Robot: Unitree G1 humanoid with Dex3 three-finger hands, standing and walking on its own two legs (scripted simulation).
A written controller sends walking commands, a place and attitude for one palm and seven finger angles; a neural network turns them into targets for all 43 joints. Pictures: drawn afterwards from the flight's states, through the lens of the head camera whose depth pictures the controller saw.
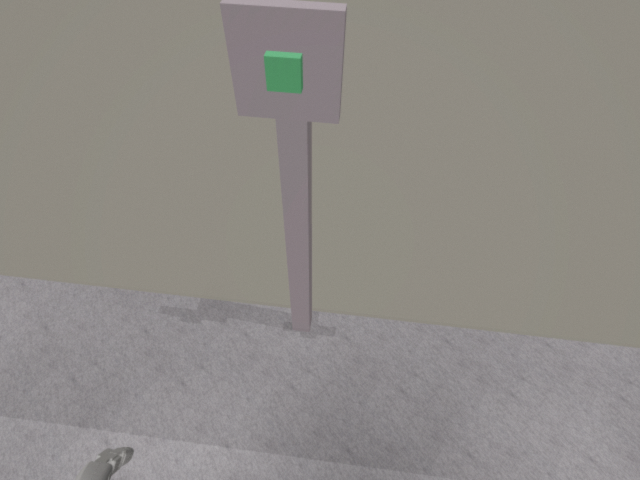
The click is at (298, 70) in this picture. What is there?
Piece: button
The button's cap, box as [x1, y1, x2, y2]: [264, 51, 302, 93]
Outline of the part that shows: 266,51 264,54 264,64 267,90 300,93 302,89 301,53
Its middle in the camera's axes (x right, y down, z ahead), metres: -0.06 -0.26 +0.61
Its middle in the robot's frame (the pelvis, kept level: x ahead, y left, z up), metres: +0.66 +0.09 +0.18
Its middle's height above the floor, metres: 0.95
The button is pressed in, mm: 0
